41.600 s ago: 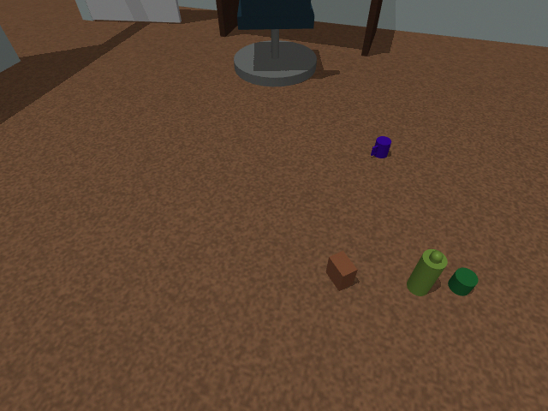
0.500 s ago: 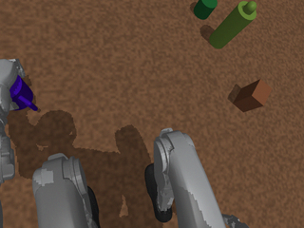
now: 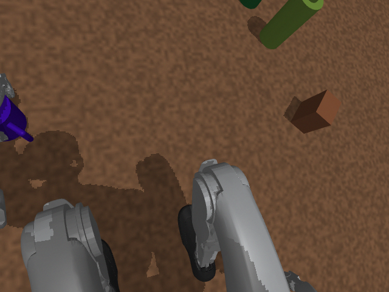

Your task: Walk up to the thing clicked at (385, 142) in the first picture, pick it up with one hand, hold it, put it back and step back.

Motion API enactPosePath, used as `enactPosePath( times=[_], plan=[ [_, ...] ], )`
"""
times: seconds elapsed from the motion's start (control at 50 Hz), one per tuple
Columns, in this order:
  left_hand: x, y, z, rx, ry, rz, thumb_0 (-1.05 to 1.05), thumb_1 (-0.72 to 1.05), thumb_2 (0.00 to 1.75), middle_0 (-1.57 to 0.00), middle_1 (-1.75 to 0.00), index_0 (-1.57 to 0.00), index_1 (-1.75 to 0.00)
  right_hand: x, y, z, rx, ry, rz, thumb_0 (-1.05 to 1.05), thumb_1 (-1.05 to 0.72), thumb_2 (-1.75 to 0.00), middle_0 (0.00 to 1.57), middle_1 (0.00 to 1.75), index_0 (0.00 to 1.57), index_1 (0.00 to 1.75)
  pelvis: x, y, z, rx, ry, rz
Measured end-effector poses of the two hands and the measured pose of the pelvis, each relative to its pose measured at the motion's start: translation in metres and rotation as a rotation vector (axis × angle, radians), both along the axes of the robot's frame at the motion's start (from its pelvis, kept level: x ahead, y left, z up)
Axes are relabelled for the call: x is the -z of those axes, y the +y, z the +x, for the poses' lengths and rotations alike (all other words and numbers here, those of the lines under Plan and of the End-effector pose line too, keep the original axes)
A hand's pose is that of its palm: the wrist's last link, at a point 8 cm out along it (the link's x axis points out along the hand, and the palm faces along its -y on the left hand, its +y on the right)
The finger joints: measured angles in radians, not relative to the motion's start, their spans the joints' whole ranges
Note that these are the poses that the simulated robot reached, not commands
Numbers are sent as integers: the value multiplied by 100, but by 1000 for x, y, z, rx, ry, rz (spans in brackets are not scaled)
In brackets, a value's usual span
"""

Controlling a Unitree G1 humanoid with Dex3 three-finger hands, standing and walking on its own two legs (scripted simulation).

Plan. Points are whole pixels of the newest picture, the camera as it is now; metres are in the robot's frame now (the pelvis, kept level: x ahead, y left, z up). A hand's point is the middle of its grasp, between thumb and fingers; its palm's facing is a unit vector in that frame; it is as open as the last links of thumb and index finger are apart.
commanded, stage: rest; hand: left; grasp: from above
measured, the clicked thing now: (3, 121) +0.49 +0.28 -0.22
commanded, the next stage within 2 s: open in 1.16 s
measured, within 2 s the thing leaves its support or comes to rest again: rests again in 0.78 s
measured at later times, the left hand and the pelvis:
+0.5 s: hand (1, 119) +0.50 +0.28 -0.22, palm faces -0.46 -0.09 -0.89, open 10.5 cm; pelvis +0.00 +0.00 -0.01, yaw -2 degrees
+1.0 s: hand (6, 122) +0.50 +0.28 -0.23, palm faces -0.47 -0.10 -0.88, open 10.5 cm; pelvis +0.00 +0.00 -0.02, yaw -3 degrees
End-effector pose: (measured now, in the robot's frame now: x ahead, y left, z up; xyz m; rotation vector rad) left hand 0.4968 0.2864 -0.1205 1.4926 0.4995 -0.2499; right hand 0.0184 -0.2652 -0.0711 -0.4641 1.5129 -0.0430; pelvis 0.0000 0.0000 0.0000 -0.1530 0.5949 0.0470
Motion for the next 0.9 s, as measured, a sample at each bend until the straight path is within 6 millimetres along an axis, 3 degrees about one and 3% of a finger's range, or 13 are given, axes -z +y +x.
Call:
enactPosePath(
  times=[0.42,0.9],
  plan=[
    [34,-3,6,0,8,-17,0,-13,77,-45,-92,-55,-85,1,7,0,-48,12,6,0,-90,-89,21,30,20,30,11,3,4,17,-17,-26],
    [53,-5,7,-20,3,-23,0,-13,77,-46,-91,-56,-84,-6,13,-2,-100,15,27,0,-91,-90,21,30,20,30,15,4,3,27,-39,-45]
  ],
)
